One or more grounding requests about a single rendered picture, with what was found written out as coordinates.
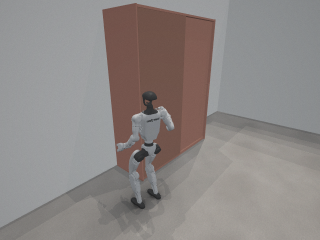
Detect left robot upper arm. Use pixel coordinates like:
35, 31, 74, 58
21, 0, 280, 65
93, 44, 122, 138
131, 113, 142, 142

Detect robot left hand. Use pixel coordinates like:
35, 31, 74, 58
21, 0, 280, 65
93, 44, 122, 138
116, 143, 124, 152

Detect wardrobe door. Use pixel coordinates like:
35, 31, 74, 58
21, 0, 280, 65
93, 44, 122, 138
180, 17, 212, 150
137, 7, 186, 177

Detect robot right hand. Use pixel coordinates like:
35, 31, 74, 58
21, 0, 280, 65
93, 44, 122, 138
157, 106, 168, 119

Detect robot left thigh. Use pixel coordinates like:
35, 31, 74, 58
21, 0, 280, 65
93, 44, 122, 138
129, 149, 146, 181

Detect right robot forearm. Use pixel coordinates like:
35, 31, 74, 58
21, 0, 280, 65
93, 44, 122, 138
167, 113, 175, 128

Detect left robot shin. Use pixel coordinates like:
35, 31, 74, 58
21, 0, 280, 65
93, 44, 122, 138
129, 174, 142, 204

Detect right robot upper arm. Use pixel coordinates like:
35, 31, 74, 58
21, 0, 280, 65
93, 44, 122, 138
157, 109, 174, 131

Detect left robot forearm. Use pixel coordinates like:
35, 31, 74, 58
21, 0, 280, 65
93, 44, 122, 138
122, 135, 135, 149

